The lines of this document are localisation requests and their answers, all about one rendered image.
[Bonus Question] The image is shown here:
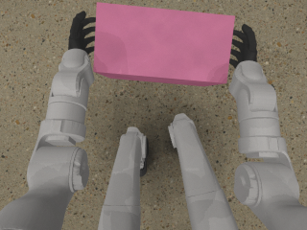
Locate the right robot thigh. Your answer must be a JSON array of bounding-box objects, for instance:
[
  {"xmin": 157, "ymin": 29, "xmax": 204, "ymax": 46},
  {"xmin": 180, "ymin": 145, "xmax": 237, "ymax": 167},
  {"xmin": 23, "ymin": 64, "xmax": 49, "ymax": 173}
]
[{"xmin": 168, "ymin": 118, "xmax": 239, "ymax": 230}]

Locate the left robot upper arm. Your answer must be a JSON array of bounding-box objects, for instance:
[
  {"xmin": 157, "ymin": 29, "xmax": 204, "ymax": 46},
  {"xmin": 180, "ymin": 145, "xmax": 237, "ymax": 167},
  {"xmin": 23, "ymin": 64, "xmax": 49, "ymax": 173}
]
[{"xmin": 0, "ymin": 146, "xmax": 89, "ymax": 230}]

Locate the robot right hand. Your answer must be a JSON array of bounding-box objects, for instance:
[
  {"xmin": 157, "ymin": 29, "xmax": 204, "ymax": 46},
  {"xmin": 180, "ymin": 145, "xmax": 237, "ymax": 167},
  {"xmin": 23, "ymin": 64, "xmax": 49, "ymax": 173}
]
[{"xmin": 229, "ymin": 24, "xmax": 258, "ymax": 69}]

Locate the right robot forearm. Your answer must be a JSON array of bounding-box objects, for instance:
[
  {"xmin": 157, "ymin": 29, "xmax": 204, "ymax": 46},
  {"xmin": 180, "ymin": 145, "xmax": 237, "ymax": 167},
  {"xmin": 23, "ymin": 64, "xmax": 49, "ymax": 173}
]
[{"xmin": 228, "ymin": 60, "xmax": 300, "ymax": 197}]

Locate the right robot shin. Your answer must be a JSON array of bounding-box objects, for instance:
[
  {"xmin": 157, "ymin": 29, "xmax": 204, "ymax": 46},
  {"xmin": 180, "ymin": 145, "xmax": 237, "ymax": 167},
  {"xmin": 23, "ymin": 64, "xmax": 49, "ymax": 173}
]
[{"xmin": 172, "ymin": 113, "xmax": 197, "ymax": 130}]

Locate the left robot forearm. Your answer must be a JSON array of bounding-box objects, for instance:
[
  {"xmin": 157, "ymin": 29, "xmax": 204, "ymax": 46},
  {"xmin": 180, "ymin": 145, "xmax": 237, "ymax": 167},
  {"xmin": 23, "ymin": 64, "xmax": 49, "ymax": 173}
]
[{"xmin": 27, "ymin": 48, "xmax": 95, "ymax": 188}]

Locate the right robot upper arm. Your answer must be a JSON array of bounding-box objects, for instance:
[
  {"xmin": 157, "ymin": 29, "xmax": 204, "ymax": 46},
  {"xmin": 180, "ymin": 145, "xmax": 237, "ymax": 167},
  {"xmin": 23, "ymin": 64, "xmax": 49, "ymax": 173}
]
[{"xmin": 233, "ymin": 161, "xmax": 307, "ymax": 230}]

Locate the robot left hand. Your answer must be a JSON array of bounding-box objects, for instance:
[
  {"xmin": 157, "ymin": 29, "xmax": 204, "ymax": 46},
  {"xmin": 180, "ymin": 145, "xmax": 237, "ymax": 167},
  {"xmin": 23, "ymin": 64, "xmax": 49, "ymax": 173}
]
[{"xmin": 68, "ymin": 11, "xmax": 96, "ymax": 55}]

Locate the carton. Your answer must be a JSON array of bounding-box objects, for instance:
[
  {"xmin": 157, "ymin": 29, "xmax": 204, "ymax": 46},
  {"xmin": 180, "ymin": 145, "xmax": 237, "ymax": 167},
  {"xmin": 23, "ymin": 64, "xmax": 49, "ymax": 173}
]
[{"xmin": 93, "ymin": 2, "xmax": 235, "ymax": 87}]

